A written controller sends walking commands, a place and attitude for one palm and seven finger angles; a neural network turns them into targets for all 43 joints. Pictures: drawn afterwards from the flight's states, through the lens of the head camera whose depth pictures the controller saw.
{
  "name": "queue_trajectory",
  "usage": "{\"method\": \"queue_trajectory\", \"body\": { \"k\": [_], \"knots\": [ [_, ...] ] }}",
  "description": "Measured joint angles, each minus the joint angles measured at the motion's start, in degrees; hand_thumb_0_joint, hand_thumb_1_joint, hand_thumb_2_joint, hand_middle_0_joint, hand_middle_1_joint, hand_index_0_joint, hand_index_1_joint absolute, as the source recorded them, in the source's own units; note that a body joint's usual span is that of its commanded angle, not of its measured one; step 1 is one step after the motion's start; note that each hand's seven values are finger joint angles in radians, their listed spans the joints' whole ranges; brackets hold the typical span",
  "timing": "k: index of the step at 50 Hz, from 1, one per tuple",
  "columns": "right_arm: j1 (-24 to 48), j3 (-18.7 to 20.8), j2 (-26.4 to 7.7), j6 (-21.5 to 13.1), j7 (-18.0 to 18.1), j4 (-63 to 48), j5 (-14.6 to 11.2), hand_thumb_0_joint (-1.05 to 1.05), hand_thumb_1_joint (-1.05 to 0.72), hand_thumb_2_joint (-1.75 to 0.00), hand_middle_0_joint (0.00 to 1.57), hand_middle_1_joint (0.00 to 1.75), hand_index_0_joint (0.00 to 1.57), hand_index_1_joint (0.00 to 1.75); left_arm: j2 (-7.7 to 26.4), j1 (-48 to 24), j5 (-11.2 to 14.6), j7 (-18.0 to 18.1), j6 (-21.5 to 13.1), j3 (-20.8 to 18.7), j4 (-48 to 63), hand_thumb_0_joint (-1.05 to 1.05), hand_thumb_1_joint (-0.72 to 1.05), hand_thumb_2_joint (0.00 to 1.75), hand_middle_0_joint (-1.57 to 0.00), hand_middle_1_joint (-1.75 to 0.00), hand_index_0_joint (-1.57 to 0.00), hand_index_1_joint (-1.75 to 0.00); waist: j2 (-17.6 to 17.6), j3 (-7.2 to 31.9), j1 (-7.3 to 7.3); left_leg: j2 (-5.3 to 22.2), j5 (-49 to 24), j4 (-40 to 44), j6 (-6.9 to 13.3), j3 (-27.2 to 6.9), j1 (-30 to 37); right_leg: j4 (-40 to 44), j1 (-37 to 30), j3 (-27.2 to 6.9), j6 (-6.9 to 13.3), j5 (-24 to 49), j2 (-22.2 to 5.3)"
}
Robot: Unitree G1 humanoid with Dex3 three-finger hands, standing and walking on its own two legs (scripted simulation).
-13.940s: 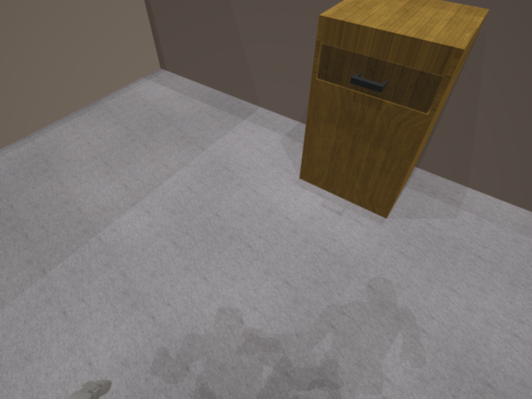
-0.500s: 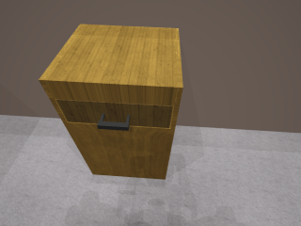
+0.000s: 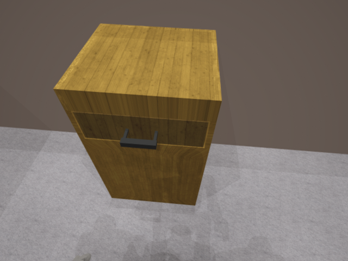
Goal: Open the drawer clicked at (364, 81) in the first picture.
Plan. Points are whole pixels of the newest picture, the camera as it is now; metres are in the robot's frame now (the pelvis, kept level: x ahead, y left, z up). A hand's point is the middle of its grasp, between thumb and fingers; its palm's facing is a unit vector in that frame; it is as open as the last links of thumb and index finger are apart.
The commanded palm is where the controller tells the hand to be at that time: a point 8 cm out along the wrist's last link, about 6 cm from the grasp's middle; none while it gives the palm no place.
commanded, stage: raise the hand with hooked fingers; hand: left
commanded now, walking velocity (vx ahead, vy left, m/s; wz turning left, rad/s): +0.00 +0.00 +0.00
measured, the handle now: (140, 138) +0.50 +0.16 -0.10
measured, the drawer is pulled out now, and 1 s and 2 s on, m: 0.00 0.00 0.00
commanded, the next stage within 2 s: move the hooked fingers above the handle in 1.80 s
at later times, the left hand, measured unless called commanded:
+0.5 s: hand (83, 249) +0.15 +0.21 -0.05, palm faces +0.05 -0.09 -0.99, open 9.6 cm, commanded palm +0.15 +0.23 +0.01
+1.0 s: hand (79, 188) +0.26 +0.24 +0.02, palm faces +0.14 -0.08 -0.99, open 12.5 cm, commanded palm +0.23 +0.23 +0.08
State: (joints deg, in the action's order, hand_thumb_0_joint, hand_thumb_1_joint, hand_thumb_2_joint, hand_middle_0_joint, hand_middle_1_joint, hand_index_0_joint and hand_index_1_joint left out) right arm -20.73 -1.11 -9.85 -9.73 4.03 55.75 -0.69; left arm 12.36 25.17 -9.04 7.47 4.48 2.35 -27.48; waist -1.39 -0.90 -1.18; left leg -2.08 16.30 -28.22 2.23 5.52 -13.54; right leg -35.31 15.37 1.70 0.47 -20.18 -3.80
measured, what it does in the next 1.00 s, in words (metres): stands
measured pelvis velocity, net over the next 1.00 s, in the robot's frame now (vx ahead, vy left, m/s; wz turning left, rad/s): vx -0.01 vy -0.01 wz -0.02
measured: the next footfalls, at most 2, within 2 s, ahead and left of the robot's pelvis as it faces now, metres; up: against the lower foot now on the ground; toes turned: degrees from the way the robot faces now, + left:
none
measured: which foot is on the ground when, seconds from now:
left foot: down 0.00-1.00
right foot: down 0.00-1.00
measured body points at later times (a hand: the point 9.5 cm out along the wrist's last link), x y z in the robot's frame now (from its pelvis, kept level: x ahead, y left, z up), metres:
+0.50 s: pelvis -0.03 -0.06 -0.06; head +0.02 -0.06 +0.39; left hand +0.14 +0.22 +0.00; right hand +0.24 -0.25 -0.13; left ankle -0.01 +0.09 -0.73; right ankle -0.02 -0.12 -0.73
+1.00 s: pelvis -0.01 -0.01 -0.02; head +0.04 -0.02 +0.42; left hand +0.25 +0.24 +0.07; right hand +0.15 -0.27 -0.14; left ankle -0.01 +0.09 -0.73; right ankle -0.02 -0.12 -0.73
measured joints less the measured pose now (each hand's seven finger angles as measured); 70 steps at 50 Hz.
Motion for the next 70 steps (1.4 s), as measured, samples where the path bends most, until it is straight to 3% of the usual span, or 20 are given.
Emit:
{"method": "queue_trajectory", "body": {
  "k": [2,4,8,11,15,19,24,27,29,33,35,37,40,44,46,51,55,58,62,70],
  "knots": [
    [0.7,0.9,-1.1,-2.9,0.6,-3.2,-0.3,0.02,-0.93,-0.89,0.20,0.30,0.21,0.30,2.0,-0.2,-3.6,3.1,0.8,0.6,10.9,0.02,0.89,0.88,-0.21,-0.32,-0.21,-0.32,-0.2,1.0,0.82,-1.0,-0.3,-0.9,0.0,-0.4,-1.8,-0.7,2.1,0.0,0.6,0.1,0.3],
    [3.0,1.6,-3.4,-3.2,0.6,-6.7,0.4,0.02,-0.93,-0.89,0.20,0.30,0.20,0.30,3.1,-3.0,-10.6,5.4,0.2,0.8,16.7,0.02,0.87,0.87,-0.21,-0.33,-0.21,-0.34,1.9,2.3,1.56,-0.6,0.5,-4.0,0.0,-1.1,-5.0,-1.6,4.2,0.2,0.4,-0.8,0.9],
    [9.8,2.9,-5.4,1.5,-1.2,-14.0,2.5,0.02,-0.92,-0.89,0.20,0.30,0.20,0.30,5.8,-7.0,-27.3,10.0,-2.4,-1.6,20.7,0.01,0.79,0.84,-0.21,-0.38,-0.21,-0.38,3.7,6.2,1.38,1.5,2.2,-8.7,-0.7,0.1,-11.2,-5.2,10.7,-1.0,0.9,-0.6,2.8],
    [14.0,4.0,-5.2,6.1,-3.3,-18.9,2.7,0.01,-0.92,-0.89,0.20,0.30,0.20,0.30,6.5,-6.1,-37.7,11.5,-4.8,-2.5,21.0,0.00,0.73,0.82,-0.21,-0.41,-0.21,-0.42,2.4,7.5,-0.08,2.7,2.9,-11.0,-1.5,1.3,-14.6,-8.2,15.0,-2.2,1.8,-1.2,4.0],
    [16.6,4.3,-5.8,9.7,-4.7,-23.7,3.3,0.01,-0.92,-0.90,0.20,0.30,0.20,0.30,6.5,-0.8,-46.7,12.1,-8.9,-1.2,22.0,0.00,0.64,0.78,-0.22,-0.47,-0.22,-0.48,-0.2,7.1,-2.73,3.4,3.5,-13.8,-2.3,0.8,-18.5,-11.3,18.9,-1.6,2.8,-2.2,4.5],
    [17.5,4.5,-6.3,11.9,-3.7,-25.7,5.0,0.01,-0.91,-0.90,0.20,0.30,0.20,0.30,8.2,2.2,-51.5,14.7,-12.9,-1.4,22.5,0.00,0.54,0.74,-0.24,-0.53,-0.24,-0.54,-1.3,6.4,-5.18,3.4,4.8,-18.5,-2.7,-1.9,-23.0,-15.0,22.0,1.1,3.8,-4.1,4.3],
    [19.2,3.9,-4.8,12.1,-2.5,-24.4,5.6,0.01,-0.91,-0.90,0.20,0.30,0.20,0.30,11.4,-3.3,-51.3,19.1,-17.1,-4.0,24.7,0.00,0.41,0.69,-0.26,-0.61,-0.26,-0.62,0.4,6.6,-6.32,3.6,7.8,-26.1,-2.9,-5.1,-28.5,-20.5,25.4,4.2,4.7,-7.0,4.3],
    [19.6,2.6,-2.7,12.5,-3.0,-23.6,5.9,0.01,-0.91,-0.90,0.20,0.30,0.20,0.30,12.5,-9.3,-51.4,20.4,-17.1,-5.3,25.3,0.00,0.34,0.66,-0.27,-0.65,-0.27,-0.66,1.8,7.1,-5.38,3.8,9.0,-28.7,-3.3,-5.6,-30.3,-22.7,26.9,4.7,4.9,-8.1,4.4],
    [19.4,1.6,-1.5,13.4,-3.3,-23.0,5.4,0.01,-0.91,-0.89,0.20,0.30,0.20,0.30,12.6,-13.1,-50.8,20.1,-14.4,-5.3,24.4,0.00,0.29,0.64,-0.27,-0.68,-0.27,-0.69,2.9,7.1,-4.25,3.9,9.1,-28.6,-3.8,-5.5,-30.1,-22.6,26.8,4.5,4.8,-8.1,4.4],
    [16.7,-0.3,-0.2,16.1,-3.3,-22.3,3.1,0.01,-0.91,-0.89,0.20,0.30,0.20,0.30,11.7,-15.4,-46.8,14.4,-5.1,-4.5,23.0,0.00,0.21,0.60,-0.27,-0.74,-0.27,-0.75,4.0,6.4,-2.30,3.5,7.4,-23.1,-3.7,-3.7,-25.3,-18.4,23.5,2.1,3.8,-6.2,4.5],
    [14.9,-1.1,-0.7,16.7,-2.9,-22.0,2.5,0.01,-0.91,-0.89,0.20,0.30,0.21,0.30,11.6,-13.7,-44.7,10.6,-2.5,-4.2,23.6,0.00,0.16,0.58,-0.27,-0.77,-0.27,-0.78,4.0,5.9,-1.81,2.7,6.4,-19.4,-3.3,-3.6,-22.1,-15.4,21.1,0.3,3.2,-4.8,4.8],
    [13.2,-1.1,-1.8,16.7,-2.5,-21.8,2.4,0.01,-0.91,-0.89,0.21,0.30,0.21,0.30,11.7,-11.1,-43.5,7.4,-2.1,-3.9,25.0,0.00,0.12,0.56,-0.27,-0.80,-0.27,-0.81,4.1,5.5,-1.41,2.1,5.6,-16.5,-2.9,-3.6,-19.4,-12.8,19.0,-1.0,2.7,-3.7,5.1],
    [11.0,0.1,-3.7,15.7,-1.6,-21.3,3.0,0.01,-0.91,-0.89,0.21,0.30,0.21,0.30,11.8,-8.4,-43.4,5.6,-5.3,-3.1,27.3,0.00,0.05,0.53,-0.28,-0.85,-0.28,-0.85,4.1,4.8,-0.89,1.9,4.9,-14.1,-2.3,-3.4,-17.1,-10.1,16.5,-1.5,2.2,-2.7,5.1],
    [9.6,2.7,-5.7,14.9,-1.2,-20.4,4.1,0.01,-0.91,-0.89,0.20,0.30,0.20,0.30,12.1,-8.3,-46.2,9.1,-11.6,-3.4,29.1,0.00,-0.04,0.49,-0.29,-0.91,-0.29,-0.91,3.3,4.1,-1.12,1.6,4.8,-13.9,-1.7,-3.7,-16.7,-8.7,15.4,-1.2,1.6,-2.3,4.7],
    [9.7,3.8,-6.3,14.9,-1.5,-20.3,4.3,0.01,-0.91,-0.89,0.20,0.30,0.20,0.30,12.4,-9.5,-47.8,12.0,-12.7,-4.0,29.3,0.00,-0.09,0.47,-0.30,-0.94,-0.30,-0.94,3.1,4.3,-1.28,1.4,5.1,-14.5,-1.4,-3.9,-17.2,-8.7,15.5,-1.0,1.3,-2.4,4.6],
    [11.5,5.1,-6.3,15.8,-2.5,-20.3,3.2,0.01,-0.91,-0.90,0.20,0.30,0.20,0.30,11.9,-15.1,-48.0,15.0,-7.1,-4.4,26.5,0.00,-0.21,0.42,-0.30,-1.01,-0.30,-1.02,3.9,5.2,-1.33,1.0,5.9,-15.5,-0.5,-4.1,-17.0,-8.3,14.6,-0.9,0.4,-2.5,4.1],
    [13.2,4.1,-5.1,16.5,-2.8,-20.9,2.0,0.01,-0.91,-0.90,0.20,0.30,0.20,0.30,11.2,-19.2,-46.2,10.7,-0.2,-1.8,25.2,0.00,-0.30,0.38,-0.31,-1.07,-0.31,-1.08,4.7,5.4,-1.50,0.4,5.3,-13.4,0.3,-3.8,-14.1,-5.9,11.5,-1.2,-0.5,-1.7,3.6],
    [14.1,2.7,-3.8,17.0,-2.6,-21.8,1.5,0.01,-0.91,-0.90,0.20,0.30,0.20,0.30,11.2,-21.3,-45.7,6.0,2.0,0.9,25.8,-0.01,-0.36,0.35,-0.31,-1.11,-0.31,-1.12,5.0,5.2,-1.78,-0.1,4.4,-11.0,0.7,-3.6,-11.1,-3.5,8.6,-1.5,-0.9,-0.9,3.1],
    [14.8,0.5,-2.3,17.4,-2.6,-22.9,1.4,0.01,-0.91,-0.89,0.20,0.30,0.20,0.30,12.5,-24.0,-46.4,1.4,0.8,2.8,26.1,0.00,-0.43,0.32,-0.32,-1.16,-0.32,-1.16,4.8,4.2,-2.34,-0.4,3.2,-8.0,1.0,-3.4,-7.8,-0.6,5.3,-1.7,-1.2,0.4,2.8],
    [14.2,-0.8,-1.4,18.2,-2.9,-22.5,1.1,0.01,-0.91,-0.89,0.20,0.30,0.21,0.30,15.1,-30.7,-45.7,-2.6,-1.4,1.3,23.6,0.00,-0.48,0.30,-0.32,-1.19,-0.32,-1.20,4.9,2.1,-3.58,-0.7,0.7,-3.9,1.0,-4.4,-4.8,4.1,1.7,-0.8,-1.1,2.8,2.6]
  ]
}}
